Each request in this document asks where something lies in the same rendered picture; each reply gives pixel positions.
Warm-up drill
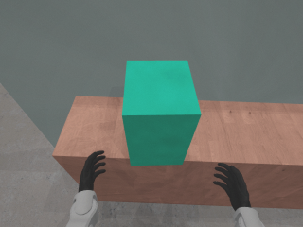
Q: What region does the carton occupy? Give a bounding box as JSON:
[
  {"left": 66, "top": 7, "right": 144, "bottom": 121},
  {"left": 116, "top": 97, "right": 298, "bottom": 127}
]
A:
[{"left": 122, "top": 60, "right": 202, "bottom": 166}]

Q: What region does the right robot hand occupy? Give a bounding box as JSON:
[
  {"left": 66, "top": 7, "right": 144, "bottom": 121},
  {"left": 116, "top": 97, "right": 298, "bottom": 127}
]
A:
[{"left": 213, "top": 163, "right": 252, "bottom": 211}]

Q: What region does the right robot forearm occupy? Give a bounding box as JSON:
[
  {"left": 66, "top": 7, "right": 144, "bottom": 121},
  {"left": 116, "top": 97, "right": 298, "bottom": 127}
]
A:
[{"left": 232, "top": 207, "right": 265, "bottom": 227}]

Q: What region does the pedestal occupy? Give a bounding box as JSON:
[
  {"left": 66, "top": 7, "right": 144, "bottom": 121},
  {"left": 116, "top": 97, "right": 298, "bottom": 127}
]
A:
[{"left": 52, "top": 96, "right": 303, "bottom": 210}]

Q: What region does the left robot forearm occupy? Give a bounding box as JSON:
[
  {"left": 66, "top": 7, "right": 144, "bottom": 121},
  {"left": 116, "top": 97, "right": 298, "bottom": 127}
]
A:
[{"left": 65, "top": 190, "right": 99, "bottom": 227}]

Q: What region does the left robot hand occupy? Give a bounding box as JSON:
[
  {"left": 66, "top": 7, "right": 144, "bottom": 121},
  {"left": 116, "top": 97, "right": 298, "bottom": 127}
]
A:
[{"left": 78, "top": 150, "right": 106, "bottom": 192}]

